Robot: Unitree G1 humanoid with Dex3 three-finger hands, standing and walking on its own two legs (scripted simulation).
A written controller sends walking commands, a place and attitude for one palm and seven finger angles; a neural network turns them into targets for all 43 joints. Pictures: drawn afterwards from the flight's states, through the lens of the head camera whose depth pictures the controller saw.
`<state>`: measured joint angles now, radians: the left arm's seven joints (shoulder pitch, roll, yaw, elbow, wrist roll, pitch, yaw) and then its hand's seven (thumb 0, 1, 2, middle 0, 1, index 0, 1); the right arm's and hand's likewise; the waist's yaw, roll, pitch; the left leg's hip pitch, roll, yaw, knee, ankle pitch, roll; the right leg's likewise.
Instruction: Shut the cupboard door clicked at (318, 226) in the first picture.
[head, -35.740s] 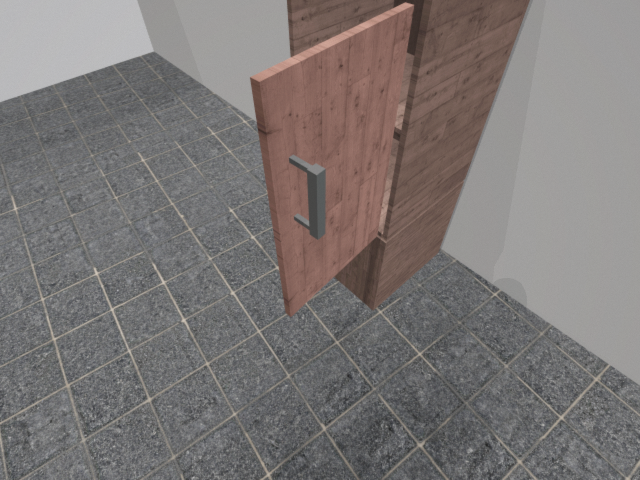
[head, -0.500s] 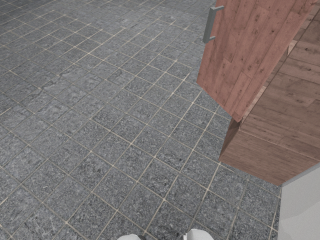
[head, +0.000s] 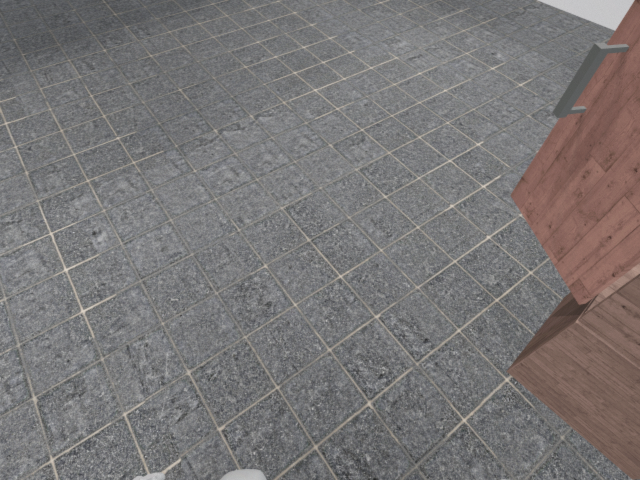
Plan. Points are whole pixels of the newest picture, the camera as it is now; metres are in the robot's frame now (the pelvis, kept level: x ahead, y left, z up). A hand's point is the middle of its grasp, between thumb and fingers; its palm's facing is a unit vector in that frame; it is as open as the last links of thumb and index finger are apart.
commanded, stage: walk to a spot facing it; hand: left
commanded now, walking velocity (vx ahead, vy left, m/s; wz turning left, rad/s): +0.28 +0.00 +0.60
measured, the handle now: (588, 82) +0.81 -0.50 +0.04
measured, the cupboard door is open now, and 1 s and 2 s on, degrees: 58 58 58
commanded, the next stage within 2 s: turn to face it in 1.32 s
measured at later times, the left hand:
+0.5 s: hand out of the picture +0.10 +0.20 -0.14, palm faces +0.31 -0.91 -0.29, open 7.4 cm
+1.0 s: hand out of the picture +0.13 +0.27 -0.17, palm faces +0.56 -0.80 -0.20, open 7.4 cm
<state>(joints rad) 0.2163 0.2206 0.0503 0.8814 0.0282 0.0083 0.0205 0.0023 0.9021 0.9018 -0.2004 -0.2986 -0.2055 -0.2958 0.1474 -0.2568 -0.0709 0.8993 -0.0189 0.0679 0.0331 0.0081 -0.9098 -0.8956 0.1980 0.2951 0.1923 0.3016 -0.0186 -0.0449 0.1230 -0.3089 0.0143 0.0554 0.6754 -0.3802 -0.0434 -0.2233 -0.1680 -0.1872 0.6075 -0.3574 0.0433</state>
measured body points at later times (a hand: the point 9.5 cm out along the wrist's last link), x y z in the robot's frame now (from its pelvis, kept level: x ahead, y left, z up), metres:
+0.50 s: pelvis +0.10 -0.02 +0.01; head +0.12 -0.04 +0.46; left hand +0.09 +0.24 -0.11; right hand +0.20 -0.26 -0.15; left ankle +0.02 +0.11 -0.63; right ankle +0.13 -0.12 -0.73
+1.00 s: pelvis +0.23 +0.10 +0.00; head +0.25 +0.14 +0.45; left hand +0.10 +0.32 -0.16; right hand +0.44 -0.04 -0.13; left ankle +0.21 +0.18 -0.73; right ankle +0.30 -0.04 -0.65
